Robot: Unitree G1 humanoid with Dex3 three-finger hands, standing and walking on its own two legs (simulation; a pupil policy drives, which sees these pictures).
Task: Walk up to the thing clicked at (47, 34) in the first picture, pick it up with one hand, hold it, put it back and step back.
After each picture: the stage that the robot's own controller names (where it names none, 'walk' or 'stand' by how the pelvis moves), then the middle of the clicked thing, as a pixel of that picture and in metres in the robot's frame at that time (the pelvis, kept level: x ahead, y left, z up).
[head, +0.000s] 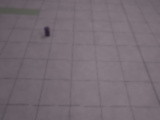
stand; (47, 31) +1.63 +0.44 -0.72
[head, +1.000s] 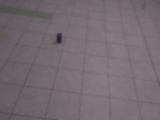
walk; (59, 38) +1.53 +0.19 -0.71
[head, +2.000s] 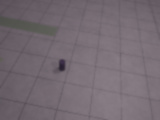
walk; (62, 65) +1.02 +0.15 -0.71
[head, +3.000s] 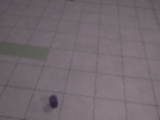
walk; (53, 101) +0.62 +0.20 -0.70
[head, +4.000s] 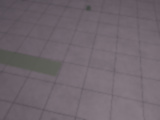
stand; out of the picture +0.42 +0.13 -0.69
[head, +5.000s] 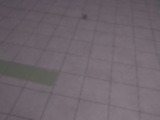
stand; out of the picture +0.38 +0.13 -0.72
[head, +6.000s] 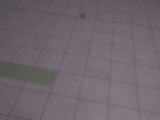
stand; out of the picture +0.37 +0.14 -0.73
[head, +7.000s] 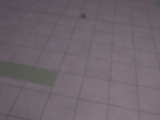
stand; out of the picture +0.37 +0.14 -0.73
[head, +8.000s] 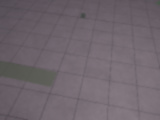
stand; out of the picture +0.36 +0.14 -0.73
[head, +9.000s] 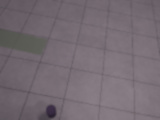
go down; (51, 111) +0.40 +0.14 -0.63
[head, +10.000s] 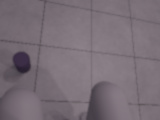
go down; (22, 63) +0.45 +0.20 -0.29
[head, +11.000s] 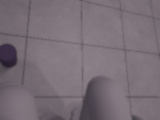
close in; (8, 56) +0.45 +0.21 -0.27
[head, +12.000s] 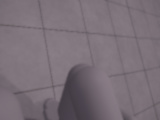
close; out of the picture +0.44 +0.24 -0.22
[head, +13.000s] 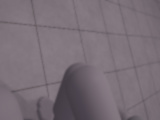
close; out of the picture +0.42 +0.23 -0.23
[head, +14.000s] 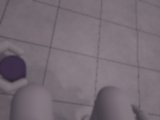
lift; (14, 71) +0.34 +0.23 -0.07
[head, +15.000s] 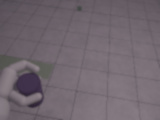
hold; (31, 91) +0.32 +0.16 +0.05
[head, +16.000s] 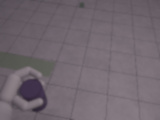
hold; (35, 96) +0.31 +0.16 +0.01
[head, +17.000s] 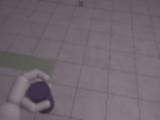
crouch; (42, 98) +0.31 +0.14 +0.00
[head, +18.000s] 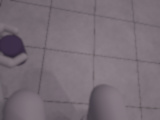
lower; (14, 51) +0.45 +0.18 -0.09
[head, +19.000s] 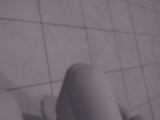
lower; out of the picture +0.43 +0.28 -0.22
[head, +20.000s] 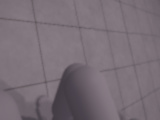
lower; out of the picture +0.43 +0.26 -0.24
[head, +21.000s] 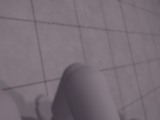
lower; out of the picture +0.43 +0.27 -0.24
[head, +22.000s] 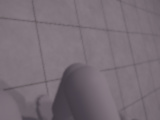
lower; out of the picture +0.44 +0.26 -0.23
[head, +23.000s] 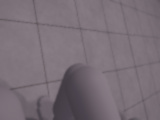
loosen; out of the picture +0.42 +0.23 -0.24
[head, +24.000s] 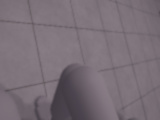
withdraw; out of the picture +0.42 +0.24 -0.24
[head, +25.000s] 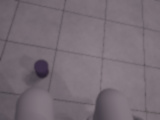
walk; (41, 69) +0.44 +0.17 -0.35
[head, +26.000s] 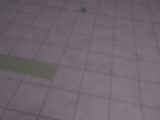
stand; out of the picture +0.37 +0.10 -0.66
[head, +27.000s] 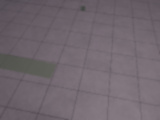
stand; out of the picture +0.38 +0.13 -0.66
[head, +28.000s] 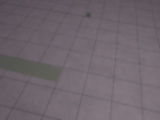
stand; out of the picture +0.39 +0.11 -0.70
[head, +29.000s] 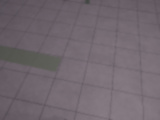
walk; out of the picture +0.40 +0.11 -0.71
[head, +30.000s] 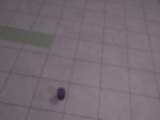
walk; (61, 94) +0.60 +0.10 -0.71
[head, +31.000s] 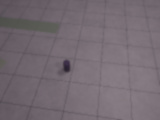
walk; (66, 66) +0.92 +0.18 -0.70
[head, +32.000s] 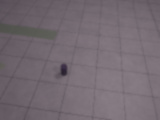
stand; (64, 69) +1.00 +0.16 -0.71
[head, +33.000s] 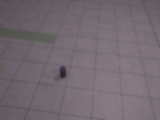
stand; (63, 72) +1.02 +0.17 -0.73
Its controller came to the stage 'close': yes
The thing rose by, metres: 0.72
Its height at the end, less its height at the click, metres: +0.00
